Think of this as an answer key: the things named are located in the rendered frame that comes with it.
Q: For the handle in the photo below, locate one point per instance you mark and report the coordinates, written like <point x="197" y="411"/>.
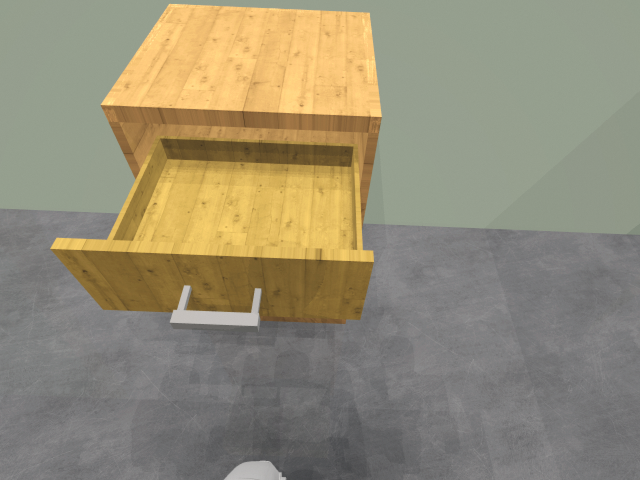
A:
<point x="216" y="321"/>

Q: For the drawer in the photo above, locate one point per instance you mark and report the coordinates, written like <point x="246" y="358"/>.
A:
<point x="226" y="216"/>

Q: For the cabinet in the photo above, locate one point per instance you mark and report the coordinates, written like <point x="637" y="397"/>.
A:
<point x="251" y="73"/>

